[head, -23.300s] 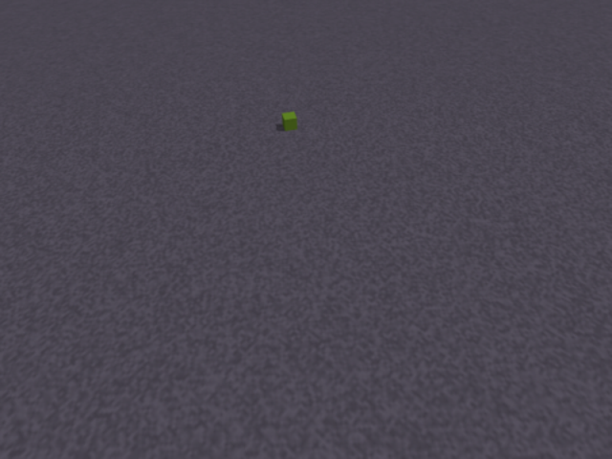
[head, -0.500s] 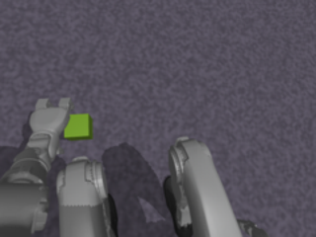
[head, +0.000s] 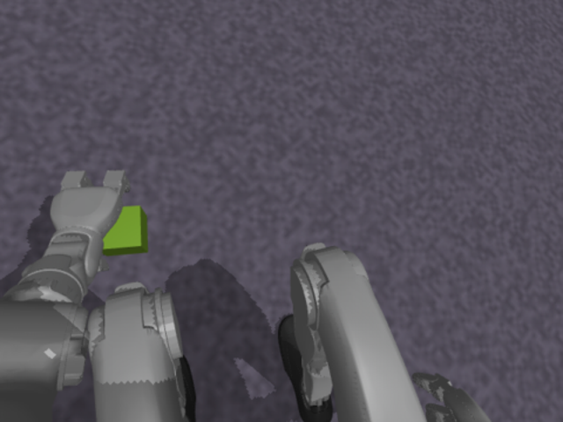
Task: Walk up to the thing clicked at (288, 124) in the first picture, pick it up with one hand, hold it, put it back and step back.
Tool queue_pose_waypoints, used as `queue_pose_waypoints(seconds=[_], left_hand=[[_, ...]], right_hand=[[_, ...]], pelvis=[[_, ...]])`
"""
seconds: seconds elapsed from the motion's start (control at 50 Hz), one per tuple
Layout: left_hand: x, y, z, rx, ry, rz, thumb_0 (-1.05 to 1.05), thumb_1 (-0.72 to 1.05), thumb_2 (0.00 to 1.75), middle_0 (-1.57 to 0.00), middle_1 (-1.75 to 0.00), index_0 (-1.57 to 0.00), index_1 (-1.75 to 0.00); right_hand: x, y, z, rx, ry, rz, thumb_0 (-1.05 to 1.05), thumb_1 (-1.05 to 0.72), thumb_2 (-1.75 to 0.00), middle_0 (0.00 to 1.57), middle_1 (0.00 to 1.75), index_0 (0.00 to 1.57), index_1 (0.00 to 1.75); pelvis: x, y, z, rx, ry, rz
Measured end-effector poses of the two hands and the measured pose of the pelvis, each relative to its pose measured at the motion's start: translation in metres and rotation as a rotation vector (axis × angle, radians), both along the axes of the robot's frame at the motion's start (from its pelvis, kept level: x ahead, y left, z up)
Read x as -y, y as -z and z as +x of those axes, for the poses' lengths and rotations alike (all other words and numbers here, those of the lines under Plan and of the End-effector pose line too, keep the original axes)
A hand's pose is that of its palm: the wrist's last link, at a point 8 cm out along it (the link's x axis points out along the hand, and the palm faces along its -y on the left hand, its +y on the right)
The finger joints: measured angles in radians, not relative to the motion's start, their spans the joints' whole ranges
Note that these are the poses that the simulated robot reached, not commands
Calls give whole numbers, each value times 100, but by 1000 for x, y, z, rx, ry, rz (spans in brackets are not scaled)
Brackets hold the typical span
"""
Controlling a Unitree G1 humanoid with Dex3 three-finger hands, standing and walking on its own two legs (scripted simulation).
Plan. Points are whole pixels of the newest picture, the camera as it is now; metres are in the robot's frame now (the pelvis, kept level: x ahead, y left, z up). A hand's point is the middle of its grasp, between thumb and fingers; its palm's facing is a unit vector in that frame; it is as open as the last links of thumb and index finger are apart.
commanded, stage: rest palm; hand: left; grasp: from above
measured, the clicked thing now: (123, 231) +0.45 +0.19 -0.29
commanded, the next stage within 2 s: none
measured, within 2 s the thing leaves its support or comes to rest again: neither
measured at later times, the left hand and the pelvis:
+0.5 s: hand (103, 231) +0.44 +0.21 -0.24, palm faces -0.47 +0.01 -0.88, open 13.5 cm; pelvis +0.01 +0.00 -0.03, yaw -3 degrees
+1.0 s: hand (103, 235) +0.44 +0.21 -0.25, palm faces -0.46 +0.03 -0.89, open 13.4 cm; pelvis +0.01 +0.01 -0.03, yaw -5 degrees
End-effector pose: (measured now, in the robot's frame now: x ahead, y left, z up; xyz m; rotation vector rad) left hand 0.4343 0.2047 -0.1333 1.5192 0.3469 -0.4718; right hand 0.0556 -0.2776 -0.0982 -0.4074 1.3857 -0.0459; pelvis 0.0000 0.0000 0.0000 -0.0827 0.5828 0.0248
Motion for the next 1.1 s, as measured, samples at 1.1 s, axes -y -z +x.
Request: queue_pose_waypoints(seconds=[1.1], left_hand=[[-9,62,10,46,37,3,0,-43,99,-9,-108,-11,-105]], right_hand=[[-24,-3,-33,-108,-196,157,1,-92,-91,19,29,20,29]], pelvis=[[-6,25,5,56,49,-85]])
